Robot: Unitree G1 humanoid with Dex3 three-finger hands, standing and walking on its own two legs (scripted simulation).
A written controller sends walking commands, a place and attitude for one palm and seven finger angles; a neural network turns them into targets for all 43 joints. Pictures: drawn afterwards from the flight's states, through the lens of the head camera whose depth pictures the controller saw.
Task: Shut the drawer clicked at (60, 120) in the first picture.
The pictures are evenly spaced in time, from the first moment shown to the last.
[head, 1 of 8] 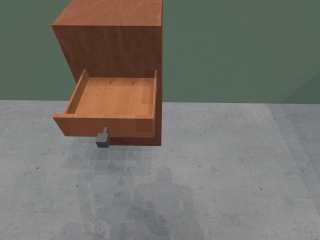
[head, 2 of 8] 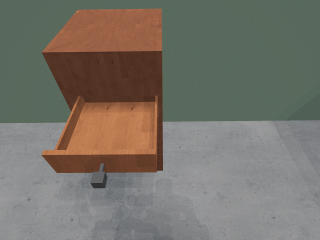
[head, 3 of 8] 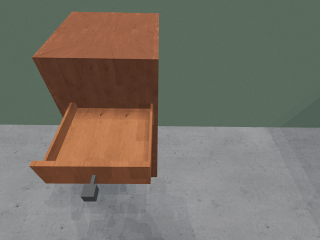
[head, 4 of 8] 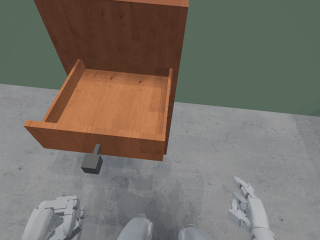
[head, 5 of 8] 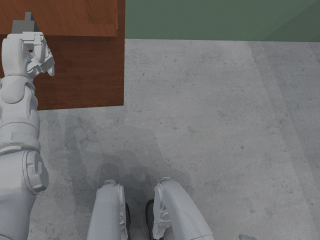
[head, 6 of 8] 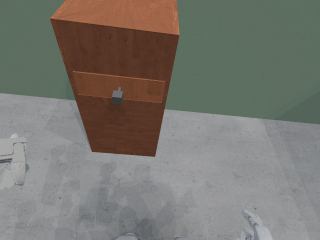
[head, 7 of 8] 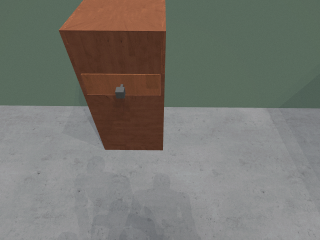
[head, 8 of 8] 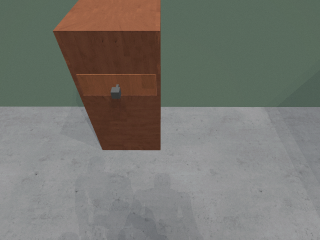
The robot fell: no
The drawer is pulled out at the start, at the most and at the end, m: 0.30 0.30 0.00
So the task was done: yes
